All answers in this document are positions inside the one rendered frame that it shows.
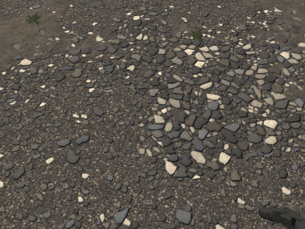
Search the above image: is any robot right hand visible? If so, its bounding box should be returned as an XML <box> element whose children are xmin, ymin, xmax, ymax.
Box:
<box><xmin>258</xmin><ymin>207</ymin><xmax>305</xmax><ymax>229</ymax></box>

